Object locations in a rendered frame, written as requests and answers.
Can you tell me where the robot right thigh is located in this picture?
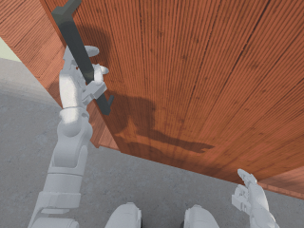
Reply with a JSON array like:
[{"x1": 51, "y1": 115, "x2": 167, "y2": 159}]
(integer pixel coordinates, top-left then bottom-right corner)
[{"x1": 183, "y1": 207, "x2": 219, "y2": 228}]

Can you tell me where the right robot forearm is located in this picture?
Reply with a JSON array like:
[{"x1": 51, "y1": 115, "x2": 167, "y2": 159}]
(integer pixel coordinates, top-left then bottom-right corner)
[{"x1": 249, "y1": 208, "x2": 279, "y2": 228}]

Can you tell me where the left robot hand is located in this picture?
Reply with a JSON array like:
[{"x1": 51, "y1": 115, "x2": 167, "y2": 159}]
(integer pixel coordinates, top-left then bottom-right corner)
[{"x1": 59, "y1": 46, "x2": 109, "y2": 110}]

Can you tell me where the wardrobe door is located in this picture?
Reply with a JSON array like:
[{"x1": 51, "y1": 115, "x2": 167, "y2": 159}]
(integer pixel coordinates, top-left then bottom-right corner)
[
  {"x1": 258, "y1": 166, "x2": 304, "y2": 195},
  {"x1": 39, "y1": 0, "x2": 304, "y2": 186}
]

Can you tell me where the handle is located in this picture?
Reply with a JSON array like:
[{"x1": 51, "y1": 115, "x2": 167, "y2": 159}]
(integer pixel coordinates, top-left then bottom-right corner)
[{"x1": 51, "y1": 0, "x2": 115, "y2": 116}]

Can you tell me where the robot left thigh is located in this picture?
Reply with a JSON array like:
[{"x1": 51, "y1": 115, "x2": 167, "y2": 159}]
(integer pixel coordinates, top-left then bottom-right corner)
[{"x1": 105, "y1": 204, "x2": 142, "y2": 228}]

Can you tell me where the robot thigh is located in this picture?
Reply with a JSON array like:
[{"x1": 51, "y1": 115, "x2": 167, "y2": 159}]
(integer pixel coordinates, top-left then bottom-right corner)
[
  {"x1": 105, "y1": 204, "x2": 142, "y2": 228},
  {"x1": 183, "y1": 207, "x2": 219, "y2": 228}
]

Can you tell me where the left robot forearm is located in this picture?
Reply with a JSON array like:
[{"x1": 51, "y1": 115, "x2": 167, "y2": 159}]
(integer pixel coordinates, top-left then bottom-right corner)
[{"x1": 28, "y1": 106, "x2": 93, "y2": 228}]

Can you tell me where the right robot hand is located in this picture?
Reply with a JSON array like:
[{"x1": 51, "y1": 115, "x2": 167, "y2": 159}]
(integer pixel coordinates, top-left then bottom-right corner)
[{"x1": 232, "y1": 168, "x2": 270, "y2": 216}]

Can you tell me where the robot left upper arm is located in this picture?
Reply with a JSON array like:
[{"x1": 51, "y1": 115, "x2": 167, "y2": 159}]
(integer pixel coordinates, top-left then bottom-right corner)
[{"x1": 31, "y1": 217, "x2": 80, "y2": 228}]

